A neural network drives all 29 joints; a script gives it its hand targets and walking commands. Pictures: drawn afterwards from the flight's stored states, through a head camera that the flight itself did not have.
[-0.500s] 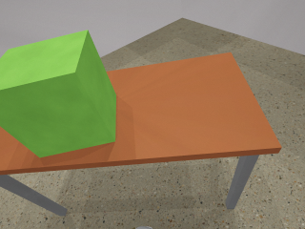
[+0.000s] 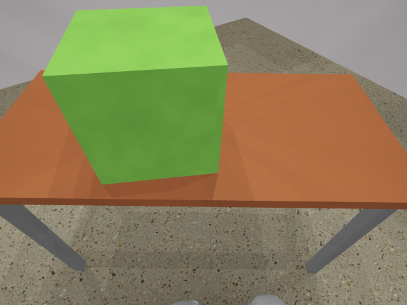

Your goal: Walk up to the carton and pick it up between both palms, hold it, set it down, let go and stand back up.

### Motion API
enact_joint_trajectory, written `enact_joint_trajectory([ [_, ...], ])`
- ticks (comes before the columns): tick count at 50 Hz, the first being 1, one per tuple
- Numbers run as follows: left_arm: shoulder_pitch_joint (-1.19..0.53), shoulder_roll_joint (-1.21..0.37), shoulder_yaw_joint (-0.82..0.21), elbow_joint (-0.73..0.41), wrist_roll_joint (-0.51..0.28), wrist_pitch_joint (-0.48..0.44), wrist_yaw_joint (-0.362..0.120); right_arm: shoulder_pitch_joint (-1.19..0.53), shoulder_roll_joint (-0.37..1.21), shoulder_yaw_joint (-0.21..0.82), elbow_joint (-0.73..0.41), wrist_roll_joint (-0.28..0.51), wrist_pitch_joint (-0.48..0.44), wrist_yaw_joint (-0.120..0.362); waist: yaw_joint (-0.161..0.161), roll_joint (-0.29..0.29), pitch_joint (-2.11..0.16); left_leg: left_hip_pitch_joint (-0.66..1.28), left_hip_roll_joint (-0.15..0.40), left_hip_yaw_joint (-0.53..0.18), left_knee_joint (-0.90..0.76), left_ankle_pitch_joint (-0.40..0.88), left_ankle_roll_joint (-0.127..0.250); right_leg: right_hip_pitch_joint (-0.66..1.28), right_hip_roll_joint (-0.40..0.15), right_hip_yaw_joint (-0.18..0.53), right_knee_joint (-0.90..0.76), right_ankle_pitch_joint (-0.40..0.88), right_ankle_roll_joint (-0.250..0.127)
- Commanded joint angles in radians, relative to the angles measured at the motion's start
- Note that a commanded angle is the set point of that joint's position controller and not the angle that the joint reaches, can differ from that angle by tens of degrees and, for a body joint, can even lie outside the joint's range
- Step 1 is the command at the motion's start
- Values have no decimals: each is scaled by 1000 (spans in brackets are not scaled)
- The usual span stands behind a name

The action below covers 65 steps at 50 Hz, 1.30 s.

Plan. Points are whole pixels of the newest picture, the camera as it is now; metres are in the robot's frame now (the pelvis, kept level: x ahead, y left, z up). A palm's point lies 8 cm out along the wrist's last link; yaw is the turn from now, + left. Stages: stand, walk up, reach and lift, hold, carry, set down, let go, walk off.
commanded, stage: walk up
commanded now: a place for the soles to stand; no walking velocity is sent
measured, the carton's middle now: (152, 97) +0.55 +0.13 +0.11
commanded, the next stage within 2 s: none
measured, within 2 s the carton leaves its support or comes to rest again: neither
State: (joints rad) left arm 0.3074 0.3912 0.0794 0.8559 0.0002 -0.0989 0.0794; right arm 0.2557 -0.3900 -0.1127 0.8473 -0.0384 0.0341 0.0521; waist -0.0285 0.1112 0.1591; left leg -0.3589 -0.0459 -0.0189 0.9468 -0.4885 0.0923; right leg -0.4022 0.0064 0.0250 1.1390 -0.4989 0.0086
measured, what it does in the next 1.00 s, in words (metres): steps to the left: right foot, then left foot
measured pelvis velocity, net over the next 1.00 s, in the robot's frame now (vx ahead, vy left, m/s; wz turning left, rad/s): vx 0.04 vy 0.26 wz -0.07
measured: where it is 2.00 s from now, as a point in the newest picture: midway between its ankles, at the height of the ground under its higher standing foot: outside the picture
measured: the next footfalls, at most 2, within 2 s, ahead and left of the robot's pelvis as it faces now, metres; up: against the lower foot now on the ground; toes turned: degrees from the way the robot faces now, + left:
right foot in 0.16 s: +0.01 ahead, -0.10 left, +0.00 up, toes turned +6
left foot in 0.34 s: +0.13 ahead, +0.36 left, +0.00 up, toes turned -5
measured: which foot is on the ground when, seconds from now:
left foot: down 0.00-0.12, up 0.14-0.32, down 0.34-1.00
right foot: up 0.00-0.14, down 0.16-0.36, up 0.38-1.00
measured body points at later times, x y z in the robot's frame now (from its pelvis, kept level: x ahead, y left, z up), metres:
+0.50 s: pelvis +0.05 +0.25 +0.00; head +0.08 +0.31 +0.44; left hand +0.10 +0.59 -0.15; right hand +0.15 -0.08 -0.07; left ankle +0.09 +0.36 -0.69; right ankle -0.01 +0.03 -0.60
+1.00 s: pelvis +0.04 +0.26 +0.01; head +0.09 +0.28 +0.46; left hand +0.12 +0.60 -0.11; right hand +0.09 -0.08 -0.08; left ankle +0.09 +0.36 -0.69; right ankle +0.06 +0.13 -0.67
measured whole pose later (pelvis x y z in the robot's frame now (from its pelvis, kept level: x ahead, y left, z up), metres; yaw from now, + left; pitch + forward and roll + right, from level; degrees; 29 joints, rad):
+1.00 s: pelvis +0.04 +0.26 +0.01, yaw -4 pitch -3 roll +2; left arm 0.23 0.47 0.08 0.89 0.00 0.08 -0.01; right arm 0.25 -0.37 -0.11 0.86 0.01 -0.07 -0.13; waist 0.02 -0.09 0.17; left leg -0.36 -0.08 0.02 0.75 -0.33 0.04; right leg -0.44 0.08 0.20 1.01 -0.46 0.02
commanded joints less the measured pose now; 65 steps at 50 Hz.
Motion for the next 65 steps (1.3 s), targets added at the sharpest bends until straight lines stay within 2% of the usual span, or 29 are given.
enact_joint_trajectory([
  [1,558,308,112,116,-11,35,11,-265,-264,-98,-159,29,2,-29,208,373,76,-312,-164,30,-700,1255,-868,495,118,-102,-307,-282,-88],
  [2,779,328,134,146,-20,38,25,-443,-237,-86,-200,32,7,-40,403,239,38,-360,-240,96,-211,1561,-838,645,26,-119,-572,-216,-185],
  [3,750,345,160,123,-42,26,43,-491,-167,-69,-252,52,-1,-59,506,-315,-29,-318,-241,37,554,1300,-631,665,-212,-61,-1003,226,-271],
  [4,426,325,155,39,-24,7,53,-294,-143,-53,-233,74,-7,-78,337,-855,-216,-583,-114,-270,1030,-333,-271,750,-478,549,-709,386,-350],
  [5,146,209,91,-29,-6,8,53,-181,-156,-25,-196,18,-25,-90,157,-500,-187,-609,20,-455,778,-276,-77,576,-437,613,-561,378,-297],
  [6,6,199,75,-46,7,15,41,-24,-168,-22,-117,35,-38,-82,70,-287,-190,-304,50,-376,519,-102,-42,357,-336,452,-575,405,-255],
  [8,-145,186,53,-102,23,29,17,113,-129,-7,-89,56,-54,-60,-5,-360,-203,-159,13,-292,614,-136,9,159,-190,184,-495,229,-223],
  [10,-208,304,48,-151,26,-12,9,21,-187,-38,-184,50,0,4,-82,-328,-82,-225,22,-158,363,109,-30,29,-348,431,-798,-12,-234],
  [13,-170,334,62,-113,27,-6,-17,3,-224,-27,-77,48,-46,-11,-28,-388,-106,-35,137,-118,-302,27,-32,176,-303,252,-542,357,-145],
  [15,-31,228,53,-63,34,40,-21,278,-302,-75,77,44,-102,-52,-130,12,-200,328,60,-97,-491,312,-132,87,-119,95,130,281,-39],
  [16,109,147,20,-19,39,49,-23,317,-311,-80,130,40,-101,-71,-104,78,-194,415,35,-177,-289,318,-196,-167,-36,188,227,-168,-36],
  [18,269,96,-12,33,31,79,-18,252,-390,-95,100,32,-101,-92,-51,246,-185,276,235,-594,-451,166,-199,-291,83,245,349,-234,-54],
  [19,197,206,3,14,39,94,-19,130,-492,-103,60,76,-96,-92,-46,348,-255,71,351,-1085,-880,-194,-162,-174,136,313,449,-235,-64],
  [20,128,287,24,29,48,107,-21,-75,-498,-110,22,78,-107,-98,18,240,-117,-54,362,-1209,-985,-515,-189,-202,92,344,503,-167,-55],
  [23,19,283,69,16,43,135,-54,20,-334,-73,21,52,-143,-154,22,25,31,46,242,-767,-729,142,-382,-255,15,321,352,65,-32],
  [27,125,232,77,-4,47,173,-73,83,-244,-68,15,53,-114,-168,67,204,-128,195,101,-242,-532,804,-451,-72,90,239,98,150,-51],
  [32,-1,224,81,-52,61,184,-83,202,-263,-65,8,85,-115,-203,-28,33,-199,464,141,-290,-408,881,-310,-177,96,182,-26,104,-35],
  [35,4,211,77,-63,67,186,-85,209,-273,-64,-1,83,-109,-209,-11,174,-177,428,120,-295,-476,1003,-481,-112,122,172,-64,10,-47],
  [37,48,219,78,-46,67,179,-84,165,-270,-62,10,83,-109,-210,10,108,-200,403,165,-345,-483,1004,-461,-86,88,167,-143,2,-37],
  [44,-83,249,90,-55,76,184,-104,153,-340,-58,27,39,-134,-217,-9,-225,-197,256,453,-683,-429,450,77,-165,-50,219,-111,-5,-34],
  [49,4,279,98,-30,74,199,-130,-18,-363,-71,21,18,-155,-195,58,-172,-137,26,446,-643,-608,-168,-2,-139,-65,215,-5,23,-76],
  [54,-9,257,114,-59,77,181,-155,-2,-373,-86,33,-7,-146,-175,45,39,-69,9,379,-441,-523,-101,120,-151,-94,95,-183,-15,-61],
  [56,87,260,125,-39,69,171,-160,-84,-373,-75,2,-5,-136,-172,128,102,-99,-114,349,-323,-464,-38,80,65,-112,57,-376,98,-82],
  [58,245,273,138,17,63,156,-154,-173,-267,-42,-9,-2,-118,-162,234,-144,-111,-300,106,-14,-17,-83,-47,278,-56,155,-671,-49,-134],
  [59,179,320,135,-27,67,154,-153,-123,-192,-9,-24,17,-108,-168,215,-403,-34,-517,-60,86,302,-215,-108,222,-169,520,-783,-114,-180],
  [60,10,349,133,-90,57,154,-146,-83,-209,-15,-42,24,-113,-181,127,-357,15,-501,-32,24,335,-178,-98,116,-221,710,-908,-52,-224],
  [61,-80,340,125,-114,49,160,-139,-3,-253,-15,-8,27,-109,-172,78,-208,-8,-383,9,5,331,-132,-95,15,-219,688,-907,-207,-234],
  [62,-123,370,124,-123,50,163,-134,8,-273,-33,-2,33,-108,-163,69,-247,37,-285,36,35,295,-102,-85,-102,-233,717,-1007,-440,-226],
  [65,-138,295,99,-100,54,146,-122,17,-266,-13,17,41,-107,-145,60,-196,23,-206,65,17,223,-32,-69,-96,-153,549,-847,-166,-176],
])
